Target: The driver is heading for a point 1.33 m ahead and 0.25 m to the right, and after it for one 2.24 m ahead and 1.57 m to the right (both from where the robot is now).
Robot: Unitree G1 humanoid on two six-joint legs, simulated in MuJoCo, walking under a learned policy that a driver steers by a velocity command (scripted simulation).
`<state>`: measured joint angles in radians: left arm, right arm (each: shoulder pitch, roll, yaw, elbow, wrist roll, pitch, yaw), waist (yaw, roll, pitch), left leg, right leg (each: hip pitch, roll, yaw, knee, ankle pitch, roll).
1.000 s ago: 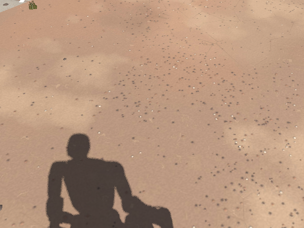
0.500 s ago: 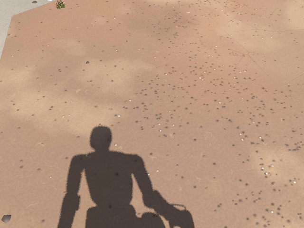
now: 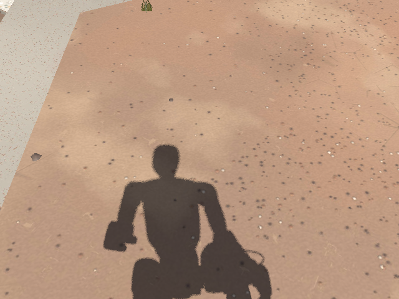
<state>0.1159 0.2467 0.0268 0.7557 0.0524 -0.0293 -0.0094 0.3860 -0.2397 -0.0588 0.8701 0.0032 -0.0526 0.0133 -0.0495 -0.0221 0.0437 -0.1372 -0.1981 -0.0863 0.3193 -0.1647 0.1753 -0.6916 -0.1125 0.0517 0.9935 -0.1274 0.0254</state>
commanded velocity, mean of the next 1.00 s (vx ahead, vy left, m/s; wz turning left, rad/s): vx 0.50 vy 0.00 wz -0.33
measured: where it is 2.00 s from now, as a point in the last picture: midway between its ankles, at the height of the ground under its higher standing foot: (251, 164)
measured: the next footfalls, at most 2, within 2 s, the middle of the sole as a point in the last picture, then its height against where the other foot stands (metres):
right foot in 0.34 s outside the picture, level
left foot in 0.80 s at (181, 247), level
